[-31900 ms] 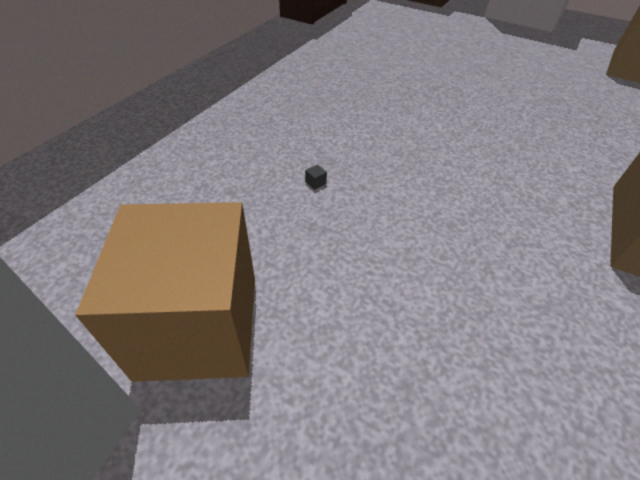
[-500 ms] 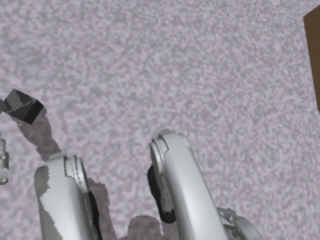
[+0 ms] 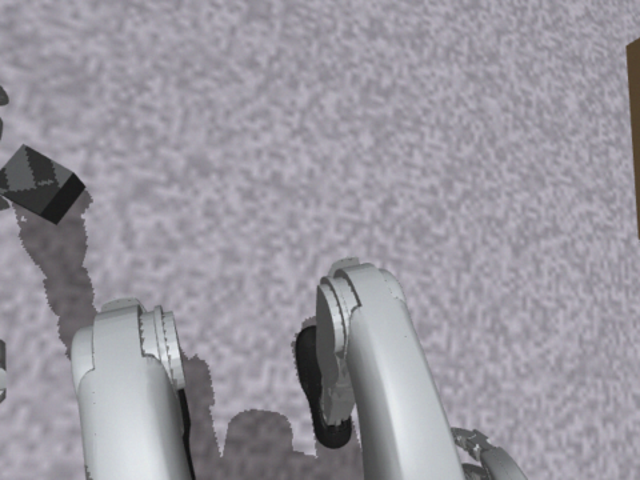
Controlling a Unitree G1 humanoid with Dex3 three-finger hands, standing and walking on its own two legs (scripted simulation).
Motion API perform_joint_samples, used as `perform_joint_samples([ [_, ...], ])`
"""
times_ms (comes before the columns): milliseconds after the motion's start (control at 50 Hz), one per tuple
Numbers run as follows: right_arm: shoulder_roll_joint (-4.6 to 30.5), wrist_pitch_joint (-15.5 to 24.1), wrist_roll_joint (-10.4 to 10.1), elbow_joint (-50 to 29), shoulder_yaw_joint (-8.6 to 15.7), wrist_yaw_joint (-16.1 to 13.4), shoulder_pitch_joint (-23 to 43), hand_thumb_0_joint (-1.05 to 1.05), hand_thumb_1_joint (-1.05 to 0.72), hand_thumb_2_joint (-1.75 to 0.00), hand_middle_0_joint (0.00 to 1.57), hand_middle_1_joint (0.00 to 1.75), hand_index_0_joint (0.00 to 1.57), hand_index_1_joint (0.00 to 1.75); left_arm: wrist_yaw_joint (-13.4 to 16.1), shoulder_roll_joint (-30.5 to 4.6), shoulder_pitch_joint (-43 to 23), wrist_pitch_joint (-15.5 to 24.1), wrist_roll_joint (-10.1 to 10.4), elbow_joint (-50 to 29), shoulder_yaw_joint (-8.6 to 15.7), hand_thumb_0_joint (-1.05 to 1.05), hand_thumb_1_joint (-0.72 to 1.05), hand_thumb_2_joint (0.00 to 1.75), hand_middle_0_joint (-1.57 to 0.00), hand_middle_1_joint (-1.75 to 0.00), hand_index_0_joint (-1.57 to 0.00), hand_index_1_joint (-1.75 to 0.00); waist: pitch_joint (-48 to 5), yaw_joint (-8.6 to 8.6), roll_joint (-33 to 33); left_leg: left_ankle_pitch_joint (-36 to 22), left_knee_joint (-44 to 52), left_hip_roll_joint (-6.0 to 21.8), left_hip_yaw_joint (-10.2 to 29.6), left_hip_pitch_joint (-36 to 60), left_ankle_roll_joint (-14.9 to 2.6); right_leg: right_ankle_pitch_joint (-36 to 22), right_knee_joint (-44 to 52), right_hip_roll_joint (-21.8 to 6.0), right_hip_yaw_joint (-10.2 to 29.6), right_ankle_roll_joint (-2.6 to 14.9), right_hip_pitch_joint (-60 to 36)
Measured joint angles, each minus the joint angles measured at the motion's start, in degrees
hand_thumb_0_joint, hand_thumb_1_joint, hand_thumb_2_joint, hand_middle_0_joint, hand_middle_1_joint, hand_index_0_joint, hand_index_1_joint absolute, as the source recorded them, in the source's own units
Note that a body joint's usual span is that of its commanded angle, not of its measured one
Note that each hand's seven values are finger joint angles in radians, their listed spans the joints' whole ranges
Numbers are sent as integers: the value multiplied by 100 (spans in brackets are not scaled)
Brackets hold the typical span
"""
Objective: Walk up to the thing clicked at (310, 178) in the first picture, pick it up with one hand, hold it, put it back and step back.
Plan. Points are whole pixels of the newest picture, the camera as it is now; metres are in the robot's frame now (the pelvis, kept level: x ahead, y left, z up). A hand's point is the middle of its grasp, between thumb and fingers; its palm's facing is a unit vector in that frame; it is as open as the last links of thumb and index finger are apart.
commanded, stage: home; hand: left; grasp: from above
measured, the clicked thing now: (40, 186) +0.50 +0.29 -0.30
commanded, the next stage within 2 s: none
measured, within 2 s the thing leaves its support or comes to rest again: neither
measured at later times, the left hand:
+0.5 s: hand out of the picture +0.34 +0.27 +0.04, palm faces -0.19 -0.73 -0.66, open 7.4 cm
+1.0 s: hand out of the picture +0.26 +0.21 +0.25, palm faces +0.19 -0.96 -0.23, open 7.4 cm
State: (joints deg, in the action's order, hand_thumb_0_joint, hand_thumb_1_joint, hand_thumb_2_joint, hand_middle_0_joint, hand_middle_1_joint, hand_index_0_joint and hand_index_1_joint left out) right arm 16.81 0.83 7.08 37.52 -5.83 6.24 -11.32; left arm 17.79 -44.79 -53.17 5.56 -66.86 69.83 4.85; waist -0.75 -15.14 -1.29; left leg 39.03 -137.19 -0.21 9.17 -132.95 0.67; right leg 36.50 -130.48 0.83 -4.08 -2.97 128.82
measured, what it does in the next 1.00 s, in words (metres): rises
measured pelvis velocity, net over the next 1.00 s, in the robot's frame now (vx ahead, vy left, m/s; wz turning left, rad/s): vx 0.06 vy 0.00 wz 0.15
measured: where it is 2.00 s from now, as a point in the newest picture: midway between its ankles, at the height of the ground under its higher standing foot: (254, 433)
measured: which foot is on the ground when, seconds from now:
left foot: down 0.00-1.00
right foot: down 0.00-1.00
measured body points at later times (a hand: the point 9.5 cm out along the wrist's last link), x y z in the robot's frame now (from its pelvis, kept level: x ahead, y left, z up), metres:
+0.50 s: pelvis +0.01 +0.00 +0.15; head +0.18 +0.04 +0.56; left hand +0.35 +0.30 +0.08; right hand +0.19 -0.25 +0.03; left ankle +0.07 +0.13 -0.30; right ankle +0.11 -0.13 -0.30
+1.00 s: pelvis +0.06 +0.00 +0.33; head +0.13 +0.03 +0.78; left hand +0.24 +0.26 +0.27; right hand +0.25 -0.22 +0.25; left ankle +0.07 +0.13 -0.30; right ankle +0.11 -0.13 -0.30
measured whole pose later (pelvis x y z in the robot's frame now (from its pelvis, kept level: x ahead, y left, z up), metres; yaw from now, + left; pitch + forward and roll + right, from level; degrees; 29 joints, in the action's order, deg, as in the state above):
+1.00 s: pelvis +0.06 +0.00 +0.33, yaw +8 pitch +18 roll -3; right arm 12.0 7.3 -2.0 31.6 -3.0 -8.3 -13.0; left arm 4.3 -13.9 13.1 -21.8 2.8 7.3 3.9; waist -10.6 -4.6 2.0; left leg 31.2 -71.5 2.0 4.5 -58.2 1.2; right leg 29.5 -67.5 -0.1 -3.1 -0.8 55.7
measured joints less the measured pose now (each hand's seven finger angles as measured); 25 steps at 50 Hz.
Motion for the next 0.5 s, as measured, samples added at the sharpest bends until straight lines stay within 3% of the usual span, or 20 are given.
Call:
perform_joint_samples([
  [60,-71,39,-76,47,92,10,31,0,-89,-90,20,30,20,30,-112,161,65,-241,360,-67,-49,0,-19,93,-23,-76,-21,-77,-242,71,87,47,147,8,-53,111,-11,60,115,-18,36,-3,-95],
  [140,-143,-2,-237,46,270,15,20,0,-89,-90,20,30,20,30,-489,506,390,-468,1007,-504,-73,0,-3,96,-24,-70,-22,-72,-560,260,263,94,452,16,-139,368,-39,134,377,-52,89,-8,-340],
  [320,-153,-254,-604,-212,503,-87,73,0,-89,-90,20,30,20,30,-1407,1298,2011,-878,2786,-2408,-93,1,42,107,-26,-61,-24,-63,-959,793,475,40,1552,83,-335,1440,-71,87,1369,-83,200,8,-1320],
  [400,-159,-244,-694,-328,582,-206,177,0,-89,-90,20,30,20,30,-1582,1623,2750,-1016,3492,-3249,-129,1,64,111,-26,-56,-25,-58,-1034,980,435,-50,2085,91,-376,1988,-45,15,1850,-103,209,48,-1835],
  [500,-178,-118,-787,-419,633,-439,394,0,-90,-90,20,30,20,30,-1566,1974,3516,-1216,4229,-4003,-141,1,80,104,-25,-44,-23,-45,-1085,1105,396,-151,2737,95,-394,2740,-6,-62,2458,-129,190,102,-2568],
])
